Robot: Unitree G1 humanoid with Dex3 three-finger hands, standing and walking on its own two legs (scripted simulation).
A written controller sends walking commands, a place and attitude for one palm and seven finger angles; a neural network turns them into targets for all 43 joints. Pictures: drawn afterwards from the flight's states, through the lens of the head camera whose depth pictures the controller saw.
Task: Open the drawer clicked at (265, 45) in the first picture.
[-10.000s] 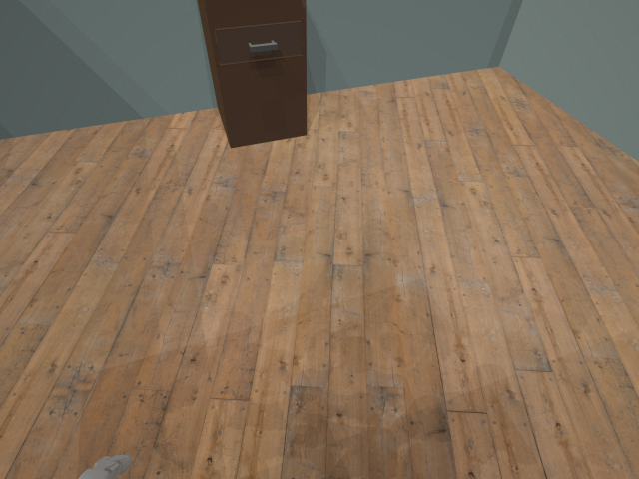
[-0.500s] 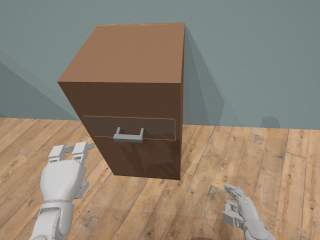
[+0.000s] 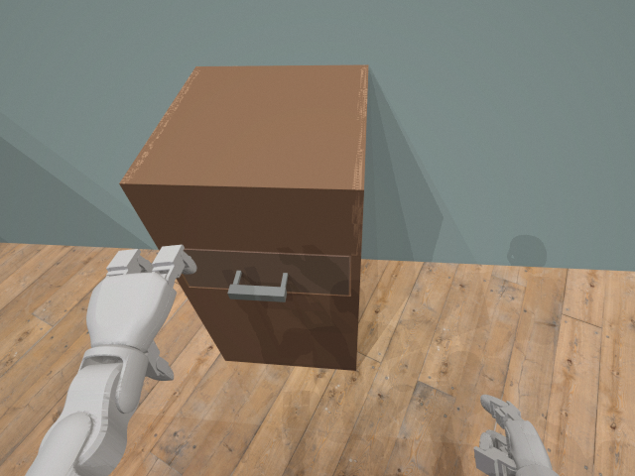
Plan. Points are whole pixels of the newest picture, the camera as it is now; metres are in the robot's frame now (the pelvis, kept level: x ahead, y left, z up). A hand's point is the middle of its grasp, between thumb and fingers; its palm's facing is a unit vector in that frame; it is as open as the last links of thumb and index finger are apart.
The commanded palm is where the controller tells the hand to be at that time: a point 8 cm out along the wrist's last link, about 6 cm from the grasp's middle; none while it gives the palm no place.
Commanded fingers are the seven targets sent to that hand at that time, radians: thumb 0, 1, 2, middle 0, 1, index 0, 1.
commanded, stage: raise the hand with hooked fingers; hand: left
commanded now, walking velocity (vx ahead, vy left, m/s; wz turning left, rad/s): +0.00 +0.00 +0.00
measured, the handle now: (259, 284) +0.52 +0.21 -0.23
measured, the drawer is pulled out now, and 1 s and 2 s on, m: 0.00 0.00 0.00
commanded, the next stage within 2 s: move the hooked fingers above the handle in 0.64 s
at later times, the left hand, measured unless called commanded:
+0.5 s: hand (167, 305) +0.29 +0.22 +0.08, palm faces -0.03 -0.08 -1.00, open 13.8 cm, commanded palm +0.27 +0.23 +0.14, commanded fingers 0.00 -0.50 0.30 -0.30 -1.20 -0.30 -1.20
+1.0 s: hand (189, 313) +0.30 +0.21 +0.03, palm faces -0.08 -0.06 -0.99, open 13.8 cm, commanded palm +0.30 +0.23 +0.10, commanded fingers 0.00 -0.50 0.30 -0.30 -1.20 -0.30 -1.20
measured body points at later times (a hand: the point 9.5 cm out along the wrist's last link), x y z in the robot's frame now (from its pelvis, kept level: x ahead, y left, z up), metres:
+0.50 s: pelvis -0.01 -0.01 +0.01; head +0.01 -0.04 +0.46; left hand +0.28 +0.22 +0.13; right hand +0.17 -0.24 -0.10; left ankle -0.05 +0.12 -0.72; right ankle +0.00 -0.14 -0.72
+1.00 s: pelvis -0.03 -0.01 +0.01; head +0.02 -0.03 +0.45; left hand +0.30 +0.21 +0.08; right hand +0.15 -0.24 -0.11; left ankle -0.05 +0.12 -0.72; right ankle +0.00 -0.14 -0.72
